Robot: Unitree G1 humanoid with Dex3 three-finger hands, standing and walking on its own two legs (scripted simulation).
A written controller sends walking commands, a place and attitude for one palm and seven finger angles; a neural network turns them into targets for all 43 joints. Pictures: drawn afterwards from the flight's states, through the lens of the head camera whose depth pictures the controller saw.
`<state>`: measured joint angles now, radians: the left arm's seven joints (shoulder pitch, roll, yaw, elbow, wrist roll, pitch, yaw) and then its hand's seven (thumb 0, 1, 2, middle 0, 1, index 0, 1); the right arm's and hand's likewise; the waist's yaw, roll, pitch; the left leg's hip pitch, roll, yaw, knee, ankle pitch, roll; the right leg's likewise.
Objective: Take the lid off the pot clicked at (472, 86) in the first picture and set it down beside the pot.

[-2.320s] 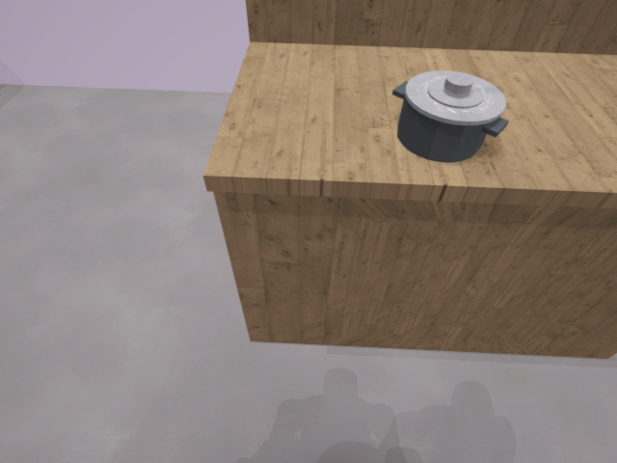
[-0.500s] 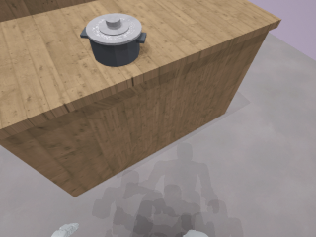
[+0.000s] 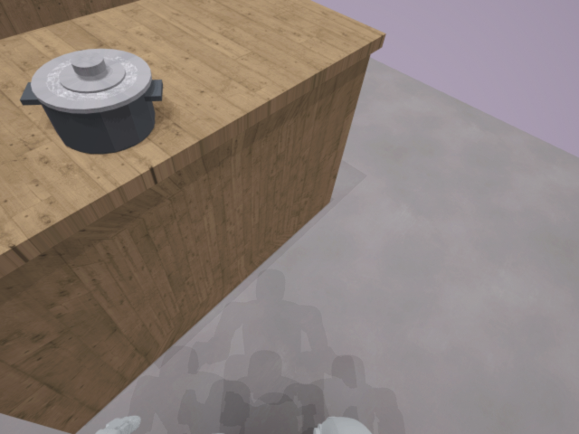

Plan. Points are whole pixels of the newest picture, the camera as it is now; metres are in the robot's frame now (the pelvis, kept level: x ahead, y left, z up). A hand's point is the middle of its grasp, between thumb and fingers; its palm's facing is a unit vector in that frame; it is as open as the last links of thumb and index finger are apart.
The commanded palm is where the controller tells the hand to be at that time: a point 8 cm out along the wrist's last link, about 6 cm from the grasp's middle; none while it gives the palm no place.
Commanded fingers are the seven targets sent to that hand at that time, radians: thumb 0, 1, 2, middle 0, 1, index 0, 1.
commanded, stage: walk to a spot facing it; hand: left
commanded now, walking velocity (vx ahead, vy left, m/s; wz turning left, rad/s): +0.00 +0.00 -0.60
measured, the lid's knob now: (88, 63) +0.61 +0.38 +0.14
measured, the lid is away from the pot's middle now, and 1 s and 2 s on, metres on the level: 0.01 0.01 0.01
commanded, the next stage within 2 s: turn to face it in 1.78 s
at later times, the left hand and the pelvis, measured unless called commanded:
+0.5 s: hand out of the picture +0.13 +0.12 -0.15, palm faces -0.25 -0.94 -0.24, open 7.3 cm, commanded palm none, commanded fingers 0.00 0.90 0.90 -0.20 -0.30 -0.20 -0.30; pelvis -0.01 -0.04 +0.00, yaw -18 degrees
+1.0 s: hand (240, 392) +0.20 +0.08 -0.15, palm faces -0.58 -0.79 -0.20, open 7.4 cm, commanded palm none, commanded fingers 0.00 0.90 0.90 -0.20 -0.30 -0.20 -0.30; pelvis +0.01 -0.03 +0.01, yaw -38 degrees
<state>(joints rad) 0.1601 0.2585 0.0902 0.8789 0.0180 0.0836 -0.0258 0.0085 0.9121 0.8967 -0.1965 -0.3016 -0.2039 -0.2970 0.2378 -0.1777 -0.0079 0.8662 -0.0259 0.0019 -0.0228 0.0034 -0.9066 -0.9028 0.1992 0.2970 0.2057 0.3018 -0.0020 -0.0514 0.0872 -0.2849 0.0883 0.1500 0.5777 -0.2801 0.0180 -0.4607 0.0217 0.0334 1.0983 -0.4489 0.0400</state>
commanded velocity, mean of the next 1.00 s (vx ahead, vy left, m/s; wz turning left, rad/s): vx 0.09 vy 0.00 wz -0.60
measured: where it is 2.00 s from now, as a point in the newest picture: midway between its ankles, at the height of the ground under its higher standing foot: outside the picture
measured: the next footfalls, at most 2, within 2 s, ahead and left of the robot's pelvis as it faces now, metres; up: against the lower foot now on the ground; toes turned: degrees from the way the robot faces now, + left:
right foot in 0.26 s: +0.02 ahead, -0.15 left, +0.00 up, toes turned -15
left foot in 0.66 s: +0.09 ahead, +0.06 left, +0.00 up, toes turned -21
